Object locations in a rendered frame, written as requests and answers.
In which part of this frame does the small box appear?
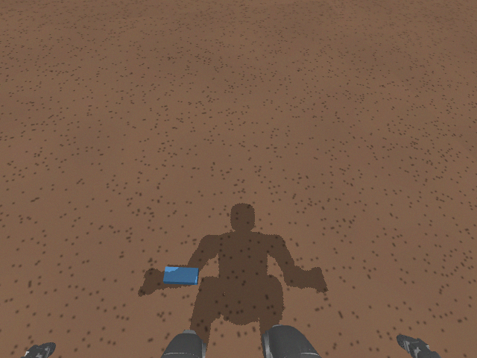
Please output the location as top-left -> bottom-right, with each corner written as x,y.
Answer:
163,266 -> 199,285

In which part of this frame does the right robot hand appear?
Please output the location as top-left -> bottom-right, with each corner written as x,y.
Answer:
397,335 -> 441,358

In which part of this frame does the left robot hand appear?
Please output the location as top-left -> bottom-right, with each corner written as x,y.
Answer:
20,342 -> 56,358

